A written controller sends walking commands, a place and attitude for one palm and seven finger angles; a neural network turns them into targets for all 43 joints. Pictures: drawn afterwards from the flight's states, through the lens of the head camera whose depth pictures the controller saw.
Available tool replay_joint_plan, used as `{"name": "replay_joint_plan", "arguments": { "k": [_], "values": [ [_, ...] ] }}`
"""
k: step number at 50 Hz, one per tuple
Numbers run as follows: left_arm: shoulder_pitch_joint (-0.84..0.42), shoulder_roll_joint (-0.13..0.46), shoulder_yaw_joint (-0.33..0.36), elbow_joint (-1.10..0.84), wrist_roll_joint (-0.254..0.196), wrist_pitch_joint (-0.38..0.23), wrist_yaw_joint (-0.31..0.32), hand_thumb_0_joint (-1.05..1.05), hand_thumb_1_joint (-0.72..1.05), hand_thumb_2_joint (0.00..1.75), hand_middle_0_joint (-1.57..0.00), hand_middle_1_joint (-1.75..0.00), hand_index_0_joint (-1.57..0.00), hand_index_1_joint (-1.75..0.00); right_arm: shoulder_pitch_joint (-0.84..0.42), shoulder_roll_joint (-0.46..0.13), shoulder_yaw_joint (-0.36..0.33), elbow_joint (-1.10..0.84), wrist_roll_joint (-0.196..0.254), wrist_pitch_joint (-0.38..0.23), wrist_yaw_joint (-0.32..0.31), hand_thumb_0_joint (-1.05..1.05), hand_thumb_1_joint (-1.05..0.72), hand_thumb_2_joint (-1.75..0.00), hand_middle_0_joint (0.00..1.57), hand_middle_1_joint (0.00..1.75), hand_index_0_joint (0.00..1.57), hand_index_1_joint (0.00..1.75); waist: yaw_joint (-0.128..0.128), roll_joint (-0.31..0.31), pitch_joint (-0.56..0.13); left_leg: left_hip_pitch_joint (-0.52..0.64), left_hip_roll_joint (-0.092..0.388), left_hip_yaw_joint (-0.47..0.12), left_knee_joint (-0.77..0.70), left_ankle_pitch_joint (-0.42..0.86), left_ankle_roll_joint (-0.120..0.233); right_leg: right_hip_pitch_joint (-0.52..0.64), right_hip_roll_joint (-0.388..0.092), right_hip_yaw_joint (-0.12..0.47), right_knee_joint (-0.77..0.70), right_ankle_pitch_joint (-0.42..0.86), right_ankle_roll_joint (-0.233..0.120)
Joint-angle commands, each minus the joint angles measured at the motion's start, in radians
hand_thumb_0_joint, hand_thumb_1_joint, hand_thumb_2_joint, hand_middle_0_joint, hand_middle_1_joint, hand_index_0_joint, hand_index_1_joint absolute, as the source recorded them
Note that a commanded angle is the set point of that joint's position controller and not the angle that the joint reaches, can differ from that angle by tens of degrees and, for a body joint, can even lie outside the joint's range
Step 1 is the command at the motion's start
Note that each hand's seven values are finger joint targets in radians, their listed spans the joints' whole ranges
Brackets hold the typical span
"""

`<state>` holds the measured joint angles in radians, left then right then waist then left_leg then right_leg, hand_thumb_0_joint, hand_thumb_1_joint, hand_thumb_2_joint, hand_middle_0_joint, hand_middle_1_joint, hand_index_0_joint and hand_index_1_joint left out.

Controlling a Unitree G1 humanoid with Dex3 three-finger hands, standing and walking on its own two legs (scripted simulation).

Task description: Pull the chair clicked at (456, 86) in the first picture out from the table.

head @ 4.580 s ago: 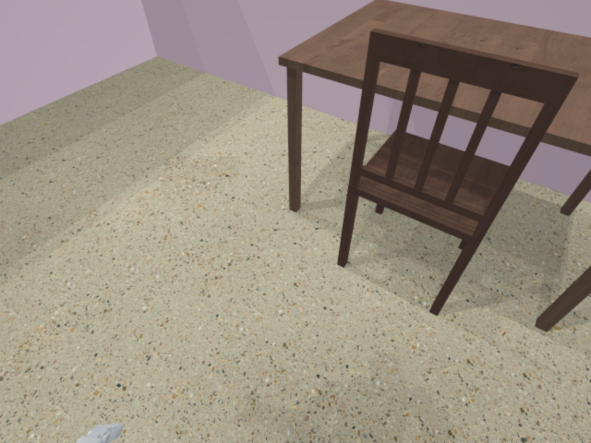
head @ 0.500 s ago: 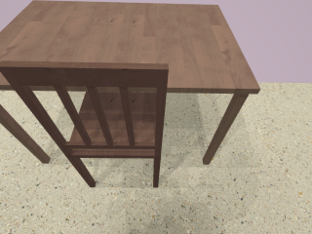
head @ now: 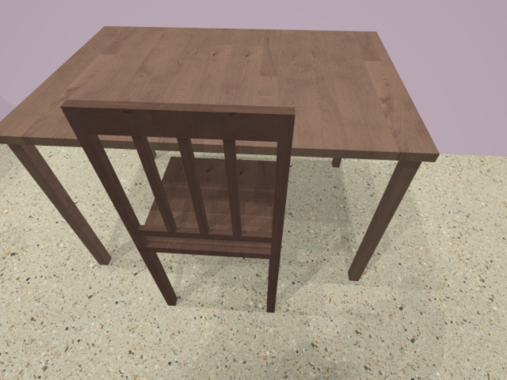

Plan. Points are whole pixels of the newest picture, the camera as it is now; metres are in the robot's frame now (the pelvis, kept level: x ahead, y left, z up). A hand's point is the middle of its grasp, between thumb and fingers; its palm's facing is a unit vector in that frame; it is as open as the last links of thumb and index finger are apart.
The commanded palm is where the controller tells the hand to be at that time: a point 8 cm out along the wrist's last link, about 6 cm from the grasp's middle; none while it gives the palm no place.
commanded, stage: come to a stop and stand still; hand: left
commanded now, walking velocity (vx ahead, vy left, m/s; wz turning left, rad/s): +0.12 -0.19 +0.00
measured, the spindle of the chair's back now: (195, 190) +0.53 +0.20 -0.07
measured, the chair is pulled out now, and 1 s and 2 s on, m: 0.00 0.00 0.00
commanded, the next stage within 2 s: look again from close up in 0.24 s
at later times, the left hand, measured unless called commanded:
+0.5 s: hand out of the picture +0.02 +0.17 -0.18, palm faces -0.01 -0.97 -0.23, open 7.3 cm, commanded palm none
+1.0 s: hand out of the picture +0.05 +0.17 -0.17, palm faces +0.01 -0.97 -0.25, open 7.3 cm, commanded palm none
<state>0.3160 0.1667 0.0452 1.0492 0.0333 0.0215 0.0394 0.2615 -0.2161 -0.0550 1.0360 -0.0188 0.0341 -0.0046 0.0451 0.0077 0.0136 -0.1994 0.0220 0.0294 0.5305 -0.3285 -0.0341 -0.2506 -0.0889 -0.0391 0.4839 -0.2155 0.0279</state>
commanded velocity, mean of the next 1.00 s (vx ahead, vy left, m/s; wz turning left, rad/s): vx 0.02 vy -0.04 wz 0.00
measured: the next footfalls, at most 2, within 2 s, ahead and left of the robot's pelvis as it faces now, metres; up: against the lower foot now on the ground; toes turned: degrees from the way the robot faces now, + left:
left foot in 0.02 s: +0.03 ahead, +0.12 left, +0.00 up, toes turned +2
right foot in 0.36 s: +0.06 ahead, -0.09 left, +0.00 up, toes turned -3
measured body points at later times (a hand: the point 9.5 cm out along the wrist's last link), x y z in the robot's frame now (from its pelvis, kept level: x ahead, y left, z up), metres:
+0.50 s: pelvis +0.02 +0.00 -0.01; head +0.04 -0.02 +0.44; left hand +0.02 +0.22 -0.16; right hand +0.00 -0.21 -0.18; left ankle -0.01 +0.12 -0.74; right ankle +0.02 -0.09 -0.74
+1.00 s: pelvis +0.04 -0.01 +0.00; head +0.05 -0.04 +0.45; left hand +0.05 +0.22 -0.15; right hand +0.03 -0.22 -0.17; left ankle -0.01 +0.12 -0.74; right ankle +0.02 -0.09 -0.74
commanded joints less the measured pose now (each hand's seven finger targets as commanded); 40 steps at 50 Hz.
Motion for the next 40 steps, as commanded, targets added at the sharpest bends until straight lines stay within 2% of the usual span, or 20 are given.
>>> {"name": "replay_joint_plan", "arguments": {
  "k": [1, 2, 3, 5, 6, 8, 12, 15, 16, 17, 18, 19, 20, 22, 24, 26, 27, 30, 35, 40],
  "values": [
    [-0.008, 0.052, 0.008, -0.052, -0.016, -0.003, -0.013, 0.0, 0.9, 0.9, -0.2, -0.3, -0.2, -0.3, 0.16, -0.127, -0.012, -0.008, -0.01, -0.041, -0.025, 0.0, -0.9, -0.9, 0.2, 0.3, 0.2, 0.3, -0.074, 0.2, 0.06, 0.037, 0.254, -0.327, -0.402, -0.312, 0.103, -0.219, 0.073, -0.015, 0.163, -0.279, -0.021],
    [-0.031, 0.048, 0.007, -0.058, -0.01, -0.004, -0.014, 0.0, 0.9, 0.9, -0.2, -0.3, -0.2, -0.3, 0.119, -0.154, -0.011, -0.029, -0.017, -0.036, -0.027, 0.0, -0.9, -0.9, 0.2, 0.3, 0.2, 0.3, -0.072, 0.187, 0.131, -0.092, 0.311, -0.414, -0.459, -0.396, 0.163, -0.234, 0.074, 0.004, 0.284, -0.264, -0.028],
    [-0.034, 0.052, 0.01, -0.044, 0.0, -0.003, -0.017, 0.0, 0.9, 0.9, -0.2, -0.3, -0.2, -0.3, 0.079, -0.128, -0.003, -0.032, -0.02, -0.041, -0.028, 0.0, -0.9, -0.9, 0.2, 0.3, 0.2, 0.3, -0.064, 0.145, 0.164, -0.152, 0.3, -0.409, -0.474, -0.394, 0.175, -0.229, 0.059, 0.042, 0.375, -0.223, -0.033],
    [0.025, 0.055, 0.013, 0.001, 0.002, -0.001, -0.024, 0.0, 0.9, 0.9, -0.2, -0.3, -0.2, -0.3, 0.043, -0.073, 0.015, -0.026, -0.012, -0.052, -0.037, 0.0, -0.9, -0.9, 0.2, 0.3, 0.2, 0.3, -0.036, 0.132, 0.164, -0.106, 0.232, -0.275, -0.432, -0.182, 0.146, -0.254, 0.049, 0.072, 0.471, -0.135, -0.028],
    [0.051, 0.052, 0.014, 0.013, -0.002, -0.006, -0.029, 0.0, 0.9, 0.9, -0.2, -0.3, -0.2, -0.3, 0.038, -0.057, 0.021, -0.021, -0.006, -0.059, -0.04, 0.0, -0.9, -0.9, 0.2, 0.3, 0.2, 0.3, -0.028, 0.125, 0.144, -0.089, 0.222, -0.234, -0.411, -0.093, 0.156, -0.244, 0.046, 0.068, 0.482, -0.112, -0.026],
    [0.058, 0.05, 0.01, 0.019, -0.006, -0.008, -0.032, 0.0, 0.9, 0.9, -0.2, -0.3, -0.2, -0.3, 0.055, -0.051, 0.021, -0.012, -0.006, -0.066, -0.045, 0.0, -0.9, -0.9, 0.2, 0.3, 0.2, 0.3, -0.034, 0.139, 0.114, -0.022, 0.204, -0.173, -0.361, 0.136, 0.161, -0.244, 0.046, 0.054, 0.438, -0.103, -0.012],
    [0.012, 0.031, -0.004, 0.001, -0.014, -0.01, -0.029, 0.0, 0.9, 0.9, -0.2, -0.3, -0.2, -0.3, 0.101, -0.06, 0.017, 0.02, -0.01, -0.063, -0.055, 0.0, -0.9, -0.9, 0.2, 0.3, 0.2, 0.3, -0.063, 0.16, 0.073, 0.03, 0.231, -0.159, -0.268, 0.421, 0.194, -0.143, 0.048, 0.023, 0.239, -0.187, -0.015],
    [0.073, 0.013, -0.006, 0.028, -0.016, -0.02, -0.021, 0.0, 0.9, 0.9, -0.2, -0.3, -0.2, -0.3, 0.109, -0.055, 0.015, 0.039, -0.004, -0.053, -0.055, 0.0, -0.9, -0.9, 0.2, 0.3, 0.2, 0.3, -0.037, 0.121, 0.032, -0.008, 0.199, -0.151, -0.183, 0.393, 0.169, 0.029, 0.068, 0.0, 0.018, -0.057, -0.02],
    [0.114, 0.033, -0.003, 0.045, -0.016, -0.027, -0.017, 0.0, 0.9, 0.9, -0.2, -0.3, -0.2, -0.3, 0.105, -0.043, 0.017, 0.045, 0.003, -0.053, -0.051, 0.0, -0.9, -0.9, 0.2, 0.3, 0.2, 0.3, -0.017, 0.059, 0.004, -0.047, 0.162, -0.131, -0.13, 0.314, 0.133, 0.127, 0.057, 0.024, -0.1, 0.054, -0.02],
    [0.179, 0.086, -0.01, 0.093, -0.007, -0.041, 0.026, 0.0, 0.9, 0.9, -0.2, -0.3, -0.2, -0.3, -0.056, -0.074, 0.015, -0.022, 0.023, -0.073, -0.031, 0.0, -0.9, -0.9, 0.2, 0.3, 0.2, 0.3, 0.042, 0.034, 0.082, -0.106, 0.109, 0.0, 0.065, 0.187, 0.051, 0.038, -0.041, 0.124, -0.133, 0.246, -0.037],
    [0.12, 0.121, -0.019, 0.044, -0.009, -0.052, 0.013, 0.0, 0.9, 0.9, -0.2, -0.3, -0.2, -0.3, 0.003, 0.027, 0.03, -0.052, 0.006, -0.054, -0.021, 0.0, -0.9, -0.9, 0.2, 0.3, 0.2, 0.3, -0.035, -0.086, 0.072, -0.142, 0.015, 0.006, 0.126, -0.106, 0.037, -0.037, -0.119, 0.265, -0.211, -0.061, -0.093],
    [0.068, 0.118, -0.021, 0.014, -0.009, -0.054, 0.007, 0.0, 0.9, 0.9, -0.2, -0.3, -0.2, -0.3, 0.05, 0.043, 0.033, -0.051, -0.002, -0.05, -0.016, 0.0, -0.9, -0.9, 0.2, 0.3, 0.2, 0.3, -0.059, -0.046, 0.07, -0.097, 0.005, 0.007, 0.137, -0.097, 0.042, -0.084, -0.121, 0.248, -0.226, -0.215, -0.137],
    [0.044, 0.109, -0.015, 0.006, -0.01, -0.063, 0.008, 0.0, 0.9, 0.9, -0.2, -0.3, -0.2, -0.3, 0.115, 0.043, 0.034, -0.02, 0.0, -0.047, -0.009, 0.0, -0.9, -0.9, 0.2, 0.3, 0.2, 0.3, -0.087, -0.102, -0.002, -0.072, 0.013, 0.0, 0.141, -0.064, 0.044, -0.063, -0.092, 0.237, -0.228, -0.234, -0.154],
    [0.016, 0.088, -0.014, -0.006, -0.016, -0.073, 0.013, 0.0, 0.9, 0.9, -0.2, -0.3, -0.2, -0.3, 0.146, 0.039, 0.039, -0.015, -0.001, -0.045, -0.008, 0.0, -0.9, -0.9, 0.2, 0.3, 0.2, 0.3, -0.095, -0.18, -0.028, -0.081, 0.016, -0.001, 0.129, -0.044, 0.052, 0.01, -0.081, 0.206, -0.187, -0.029, -0.163],
    [-0.003, 0.064, -0.02, -0.006, -0.019, -0.076, 0.015, 0.0, 0.9, 0.9, -0.2, -0.3, -0.2, -0.3, 0.174, 0.044, 0.048, 0.005, 0.003, -0.061, -0.014, 0.0, -0.9, -0.9, 0.2, 0.3, 0.2, 0.3, -0.106, -0.09, -0.04, -0.001, 0.035, -0.018, -0.028, 0.049, 0.055, 0.007, -0.069, 0.166, -0.11, 0.098, -0.152],
    [0.02, 0.049, -0.025, 0.004, -0.024, -0.074, 0.01, 0.0, 0.9, 0.9, -0.2, -0.3, -0.2, -0.3, 0.172, 0.028, 0.052, 0.027, 0.0, -0.078, -0.02, 0.0, -0.9, -0.9, 0.2, 0.3, 0.2, 0.3, -0.07, 0.105, -0.007, -0.007, 0.087, -0.077, -0.075, 0.312, 0.07, 0.042, 0.004, 0.091, -0.009, 0.18, -0.109],
    [0.032, 0.052, -0.026, 0.011, -0.026, -0.071, 0.008, 0.0, 0.9, 0.9, -0.2, -0.3, -0.2, -0.3, 0.154, 0.021, 0.053, 0.029, 0.001, -0.078, -0.025, 0.0, -0.9, -0.9, 0.2, 0.3, 0.2, 0.3, -0.06, 0.136, 0.0, -0.017, 0.097, -0.077, -0.07, 0.381, 0.07, 0.062, 0.008, 0.085, 0.002, 0.206, -0.103],
    [0.035, 0.058, -0.03, 0.029, -0.027, -0.069, 0.005, 0.0, 0.9, 0.9, -0.2, -0.3, -0.2, -0.3, 0.141, 0.026, 0.058, 0.027, 0.006, -0.068, -0.034, 0.0, -0.9, -0.9, 0.2, 0.3, 0.2, 0.3, -0.059, -0.008, 0.064, -0.041, 0.076, -0.058, -0.095, 0.238, 0.061, 0.057, -0.008, 0.105, -0.037, 0.246, -0.099],
    [0.024, 0.069, -0.03, 0.027, -0.028, -0.066, 0.005, 0.0, 0.9, 0.9, -0.2, -0.3, -0.2, -0.3, 0.144, 0.021, 0.061, 0.054, 0.005, -0.067, -0.034, 0.0, -0.9, -0.9, 0.2, 0.3, 0.2, 0.3, -0.057, -0.048, 0.061, -0.014, 0.067, -0.052, -0.129, 0.214, 0.057, 0.079, -0.014, 0.11, -0.05, 0.272, -0.093],
    [0.023, 0.082, -0.027, 0.025, -0.028, -0.067, 0.006, 0.0, 0.9, 0.9, -0.2, -0.3, -0.2, -0.3, 0.132, 0.013, 0.061, 0.068, 0.004, -0.067, -0.034, 0.0, -0.9, -0.9, 0.2, 0.3, 0.2, 0.3, -0.055, -0.033, 0.031, 0.019, 0.064, -0.043, -0.141, 0.221, 0.053, 0.101, -0.022, 0.121, -0.057, 0.31, -0.091]
  ]
}}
